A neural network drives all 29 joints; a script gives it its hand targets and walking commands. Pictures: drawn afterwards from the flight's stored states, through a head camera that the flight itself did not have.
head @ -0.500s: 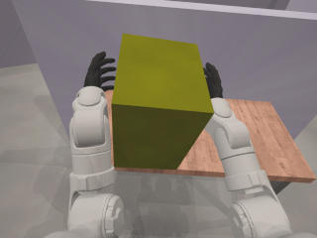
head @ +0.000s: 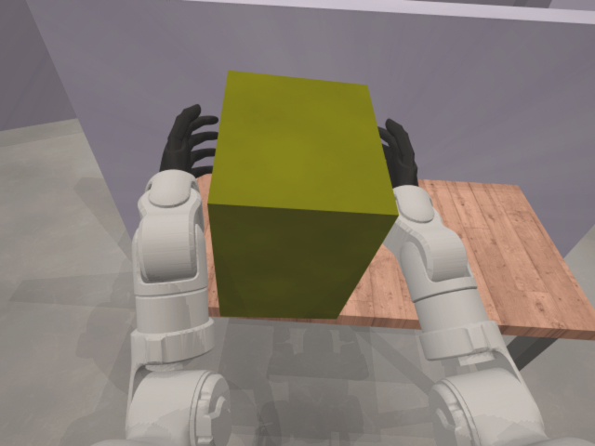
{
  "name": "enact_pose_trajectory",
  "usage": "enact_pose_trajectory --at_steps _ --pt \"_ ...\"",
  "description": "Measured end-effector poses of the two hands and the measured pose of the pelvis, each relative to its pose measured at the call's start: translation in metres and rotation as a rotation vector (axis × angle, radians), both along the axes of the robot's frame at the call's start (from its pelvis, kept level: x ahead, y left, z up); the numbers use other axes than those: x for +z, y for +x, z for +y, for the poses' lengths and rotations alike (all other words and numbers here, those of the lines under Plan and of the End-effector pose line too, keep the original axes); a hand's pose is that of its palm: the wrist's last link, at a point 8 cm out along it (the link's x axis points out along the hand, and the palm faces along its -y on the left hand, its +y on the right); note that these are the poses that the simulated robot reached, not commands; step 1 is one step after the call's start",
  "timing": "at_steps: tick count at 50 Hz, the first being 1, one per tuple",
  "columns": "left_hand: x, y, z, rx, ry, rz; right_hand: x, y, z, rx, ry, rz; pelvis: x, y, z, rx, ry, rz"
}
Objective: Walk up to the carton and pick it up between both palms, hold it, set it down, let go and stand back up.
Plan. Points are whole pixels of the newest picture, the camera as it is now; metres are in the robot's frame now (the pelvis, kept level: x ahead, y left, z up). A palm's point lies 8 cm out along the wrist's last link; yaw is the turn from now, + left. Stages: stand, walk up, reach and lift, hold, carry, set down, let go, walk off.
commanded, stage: hold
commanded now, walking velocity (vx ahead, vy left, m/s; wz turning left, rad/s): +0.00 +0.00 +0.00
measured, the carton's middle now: (288, 209) +0.36 +0.01 +0.15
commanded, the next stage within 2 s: set down in 1.72 s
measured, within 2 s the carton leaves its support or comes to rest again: neither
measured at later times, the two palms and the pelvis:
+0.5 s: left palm (178, 172) +0.35 +0.14 +0.22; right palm (400, 183) +0.35 -0.12 +0.20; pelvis +0.00 +0.00 +0.00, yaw +0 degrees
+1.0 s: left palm (178, 167) +0.36 +0.14 +0.22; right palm (399, 179) +0.35 -0.12 +0.20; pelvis +0.00 +0.00 +0.00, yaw +0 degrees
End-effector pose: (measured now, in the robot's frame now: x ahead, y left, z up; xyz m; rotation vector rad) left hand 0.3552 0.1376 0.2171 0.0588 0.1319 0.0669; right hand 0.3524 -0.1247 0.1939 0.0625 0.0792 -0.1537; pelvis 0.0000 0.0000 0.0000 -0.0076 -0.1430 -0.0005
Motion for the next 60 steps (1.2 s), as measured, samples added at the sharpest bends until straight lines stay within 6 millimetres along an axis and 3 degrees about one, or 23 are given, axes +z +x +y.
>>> enact_pose_trajectory --at_steps 6,16,24,60 --pt "0.003 -0.004 -0.001 -0.006 -0.008 -0.017 0.003 -0.006 -0.001 -0.004 -0.015 -0.016 0.0 -0.002 -0.001 -0.003 0.001 -0.007" --pt "0.008 0.0 -0.002 0.007 -0.011 -0.01 0.011 0.001 -0.002 0.002 -0.004 -0.013 0.0 -0.006 -0.003 0.0 0.002 0.002" --pt "0.007 -0.005 0.0 -0.002 -0.018 -0.006 0.008 -0.005 0.0 -0.005 -0.006 -0.005 0.0 -0.004 -0.002 0.0 0.001 -0.011" --pt "0.007 0.001 0.001 0.005 -0.024 -0.006 0.009 0.003 0.001 -0.004 -0.007 -0.002 0.0 0.0 -0.001 -0.002 0.0 0.003"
